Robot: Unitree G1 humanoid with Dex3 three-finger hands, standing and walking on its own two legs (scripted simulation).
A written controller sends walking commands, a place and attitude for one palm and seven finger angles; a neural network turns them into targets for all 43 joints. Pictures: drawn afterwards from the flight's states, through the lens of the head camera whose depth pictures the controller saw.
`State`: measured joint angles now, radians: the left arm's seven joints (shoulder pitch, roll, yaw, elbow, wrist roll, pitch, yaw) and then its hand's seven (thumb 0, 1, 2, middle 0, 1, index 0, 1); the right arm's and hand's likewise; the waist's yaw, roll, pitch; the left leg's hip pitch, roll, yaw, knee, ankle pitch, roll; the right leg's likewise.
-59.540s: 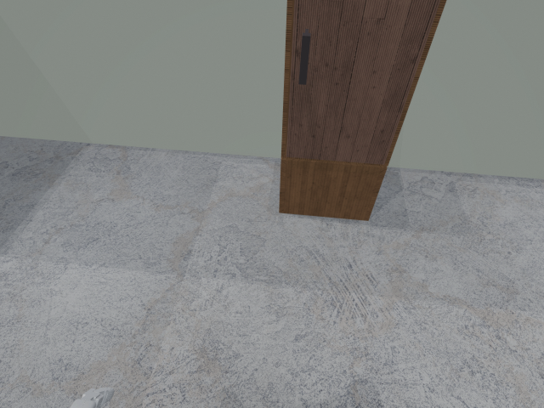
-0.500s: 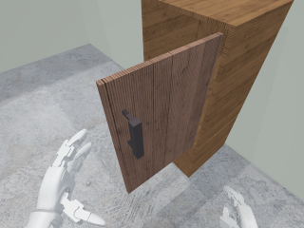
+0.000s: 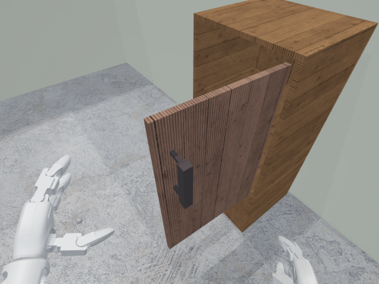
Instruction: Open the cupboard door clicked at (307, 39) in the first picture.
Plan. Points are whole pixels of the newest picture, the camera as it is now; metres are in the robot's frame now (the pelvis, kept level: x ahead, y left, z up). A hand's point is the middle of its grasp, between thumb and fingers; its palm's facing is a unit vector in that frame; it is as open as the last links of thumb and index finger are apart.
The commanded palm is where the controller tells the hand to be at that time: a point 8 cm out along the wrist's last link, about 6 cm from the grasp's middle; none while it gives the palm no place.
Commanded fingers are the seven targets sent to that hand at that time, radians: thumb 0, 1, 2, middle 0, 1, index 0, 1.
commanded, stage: draw the hand back to the body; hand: left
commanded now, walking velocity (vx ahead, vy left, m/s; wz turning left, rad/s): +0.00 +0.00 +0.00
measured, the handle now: (180, 179) +0.34 +0.06 +0.05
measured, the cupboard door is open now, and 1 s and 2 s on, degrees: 87 87 87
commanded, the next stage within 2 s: step back with the hand held close in 0.76 s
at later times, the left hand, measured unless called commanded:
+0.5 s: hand (49, 188) +0.21 +0.24 +0.18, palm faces +0.47 -0.79 -0.39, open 8.0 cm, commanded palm +0.16 +0.28 +0.18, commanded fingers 0.00 0.90 0.90 -0.20 -0.30 -0.20 -0.30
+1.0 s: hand (62, 192) +0.20 +0.23 +0.17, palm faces +0.43 -0.79 -0.43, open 7.4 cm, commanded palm +0.15 +0.26 +0.19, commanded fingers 0.00 0.90 0.90 -0.20 -0.30 -0.20 -0.30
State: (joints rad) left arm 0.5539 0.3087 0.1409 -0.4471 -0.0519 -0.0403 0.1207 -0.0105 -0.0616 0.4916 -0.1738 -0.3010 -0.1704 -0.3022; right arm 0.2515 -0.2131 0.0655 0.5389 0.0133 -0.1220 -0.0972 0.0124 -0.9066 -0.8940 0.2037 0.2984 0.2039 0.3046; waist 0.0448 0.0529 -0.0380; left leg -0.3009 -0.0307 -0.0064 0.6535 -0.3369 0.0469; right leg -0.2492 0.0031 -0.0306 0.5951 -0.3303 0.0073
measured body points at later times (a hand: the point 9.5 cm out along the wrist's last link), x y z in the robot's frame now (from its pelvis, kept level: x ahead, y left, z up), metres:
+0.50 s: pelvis +0.01 -0.02 +0.02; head +0.00 -0.04 +0.46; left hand +0.18 +0.28 +0.20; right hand +0.20 -0.24 -0.07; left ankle +0.01 +0.08 -0.73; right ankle -0.01 -0.13 -0.73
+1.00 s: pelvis +0.01 -0.04 +0.02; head +0.00 -0.06 +0.47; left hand +0.18 +0.27 +0.20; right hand +0.19 -0.26 -0.07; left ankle +0.01 +0.08 -0.73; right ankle -0.01 -0.13 -0.73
